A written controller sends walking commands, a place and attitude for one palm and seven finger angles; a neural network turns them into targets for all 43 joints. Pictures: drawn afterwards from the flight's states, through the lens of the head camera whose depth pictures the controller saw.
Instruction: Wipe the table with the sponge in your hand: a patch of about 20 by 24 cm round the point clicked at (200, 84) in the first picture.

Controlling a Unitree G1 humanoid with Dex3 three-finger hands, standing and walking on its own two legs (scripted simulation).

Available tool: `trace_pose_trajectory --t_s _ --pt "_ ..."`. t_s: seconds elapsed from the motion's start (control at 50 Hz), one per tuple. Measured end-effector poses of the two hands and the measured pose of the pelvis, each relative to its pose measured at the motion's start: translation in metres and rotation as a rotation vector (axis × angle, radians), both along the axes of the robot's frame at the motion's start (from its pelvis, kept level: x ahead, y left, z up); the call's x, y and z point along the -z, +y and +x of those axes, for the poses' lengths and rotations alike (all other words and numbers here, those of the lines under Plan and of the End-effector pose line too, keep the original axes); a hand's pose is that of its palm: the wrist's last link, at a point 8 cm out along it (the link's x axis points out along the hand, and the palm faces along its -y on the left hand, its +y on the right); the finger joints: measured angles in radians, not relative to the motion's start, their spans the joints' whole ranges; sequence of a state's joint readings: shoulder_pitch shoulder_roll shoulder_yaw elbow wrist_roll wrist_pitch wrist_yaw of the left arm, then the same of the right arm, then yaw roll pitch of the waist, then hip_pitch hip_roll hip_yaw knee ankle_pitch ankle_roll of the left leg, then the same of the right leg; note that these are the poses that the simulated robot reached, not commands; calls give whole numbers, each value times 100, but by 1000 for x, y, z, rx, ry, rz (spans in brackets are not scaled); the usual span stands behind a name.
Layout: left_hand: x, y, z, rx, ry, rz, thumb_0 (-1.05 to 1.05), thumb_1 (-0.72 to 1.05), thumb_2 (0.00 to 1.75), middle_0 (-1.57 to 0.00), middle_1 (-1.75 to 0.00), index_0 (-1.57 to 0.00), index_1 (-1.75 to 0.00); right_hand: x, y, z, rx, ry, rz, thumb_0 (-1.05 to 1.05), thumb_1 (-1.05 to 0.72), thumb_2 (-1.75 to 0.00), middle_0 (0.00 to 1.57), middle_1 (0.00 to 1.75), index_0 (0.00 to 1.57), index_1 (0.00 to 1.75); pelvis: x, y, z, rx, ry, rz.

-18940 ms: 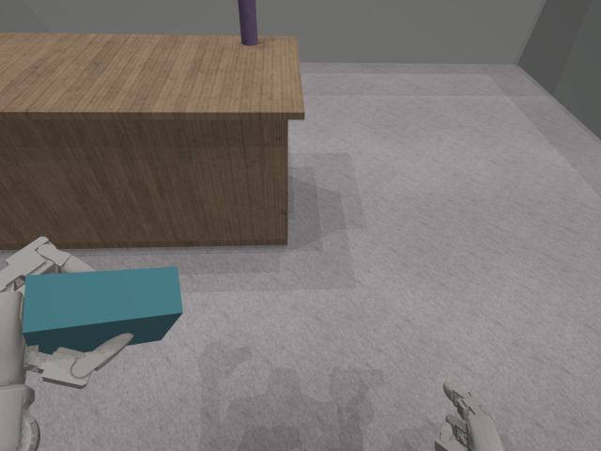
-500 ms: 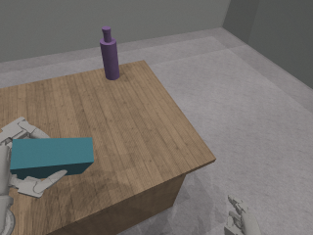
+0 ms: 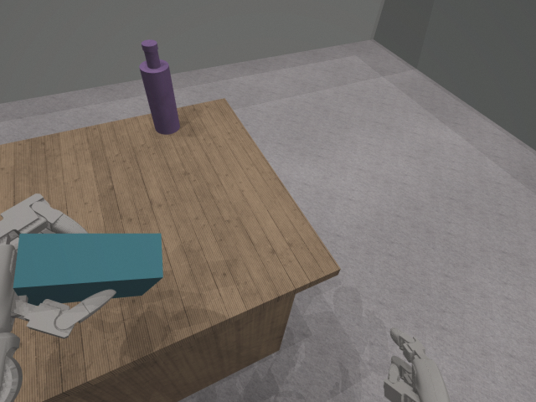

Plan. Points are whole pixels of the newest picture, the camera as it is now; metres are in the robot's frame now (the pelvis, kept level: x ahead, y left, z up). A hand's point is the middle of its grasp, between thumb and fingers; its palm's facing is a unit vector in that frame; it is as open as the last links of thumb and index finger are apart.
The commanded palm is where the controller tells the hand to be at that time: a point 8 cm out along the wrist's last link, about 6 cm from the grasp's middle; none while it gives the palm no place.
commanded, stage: shuffle to correct the standing spot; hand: left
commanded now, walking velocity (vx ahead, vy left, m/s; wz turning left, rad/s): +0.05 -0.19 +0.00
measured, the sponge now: (113, 269) +0.24 +0.20 +0.13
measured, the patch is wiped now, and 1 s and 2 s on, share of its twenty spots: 0.00 0.00 0.00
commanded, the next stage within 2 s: none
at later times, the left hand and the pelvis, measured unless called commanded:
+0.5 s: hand (106, 256) +0.23 +0.20 +0.16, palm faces +0.32 -0.87 -0.38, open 9.3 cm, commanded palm +0.17 +0.24 +0.17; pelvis +0.01 -0.04 -0.01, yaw +0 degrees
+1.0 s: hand (90, 258) +0.23 +0.21 +0.16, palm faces +0.30 -0.86 -0.41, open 9.3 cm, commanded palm +0.16 +0.26 +0.17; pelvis +0.00 -0.02 +0.00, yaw +0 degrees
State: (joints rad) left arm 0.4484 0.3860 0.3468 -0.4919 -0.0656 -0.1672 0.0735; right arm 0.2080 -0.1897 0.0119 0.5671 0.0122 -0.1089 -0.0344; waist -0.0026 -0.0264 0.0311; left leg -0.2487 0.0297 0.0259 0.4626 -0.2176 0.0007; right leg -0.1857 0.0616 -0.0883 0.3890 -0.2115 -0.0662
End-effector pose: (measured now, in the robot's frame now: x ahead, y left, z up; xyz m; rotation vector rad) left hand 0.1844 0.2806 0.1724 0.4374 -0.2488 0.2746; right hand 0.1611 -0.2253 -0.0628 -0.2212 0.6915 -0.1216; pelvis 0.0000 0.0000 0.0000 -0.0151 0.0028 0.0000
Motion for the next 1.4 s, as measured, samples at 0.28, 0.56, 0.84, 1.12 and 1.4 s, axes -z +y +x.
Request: trace_pose_trajectory --t_s 0.28,0.56,0.84,1.12,1.4 --pt "2 -26 7 -52 17 -17 -1 -42 101 -81 -136 -81 -137 11 -44 14 29 22 -10 2 -90 -90 21 30 20 30 6 -32 14 -8 1 3" --pt "-8 -39 11 11 -19 23 0 -42 102 -81 -137 -81 -137 7 -46 14 38 16 -1 1 -90 -90 21 30 20 30 8 -37 10 -3 -11 2" --pt "4 -21 1 -36 29 -15 0 -42 102 -81 -137 -81 -137 16 -30 -5 34 81 -4 2 -90 -90 21 30 21 30 5 -26 7 -1 -3 2" --pt "-4 -25 4 22 40 38 0 -42 102 -81 -137 -81 -137 9 -27 4 41 24 21 1 -90 -90 21 30 21 30 5 -24 5 1 -2 -4" --pt "-2 -27 11 -20 12 -2 0 -42 102 -81 -137 -81 -137 13 -34 4 43 50 5 2 -90 -90 21 30 21 30 5 -27 9 1 -2 0"
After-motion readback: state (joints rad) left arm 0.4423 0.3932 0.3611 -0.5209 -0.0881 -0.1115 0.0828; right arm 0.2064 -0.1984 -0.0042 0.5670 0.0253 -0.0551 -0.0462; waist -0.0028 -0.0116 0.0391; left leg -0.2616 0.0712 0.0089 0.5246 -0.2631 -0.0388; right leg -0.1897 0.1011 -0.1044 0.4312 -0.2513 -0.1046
